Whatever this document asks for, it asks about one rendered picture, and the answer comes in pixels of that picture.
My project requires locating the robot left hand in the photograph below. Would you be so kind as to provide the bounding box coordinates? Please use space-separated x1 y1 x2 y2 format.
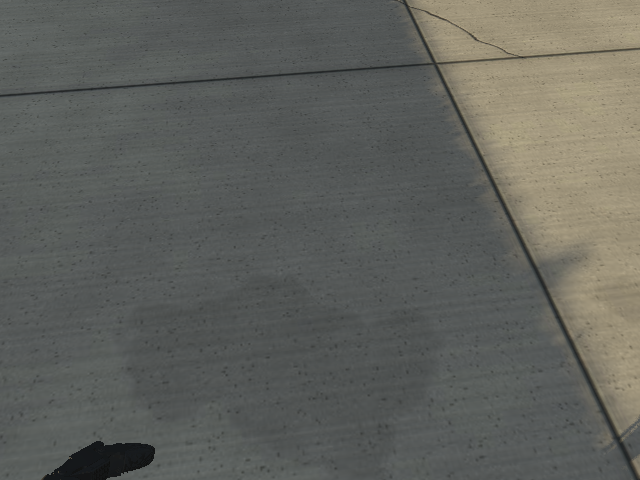
41 441 155 480

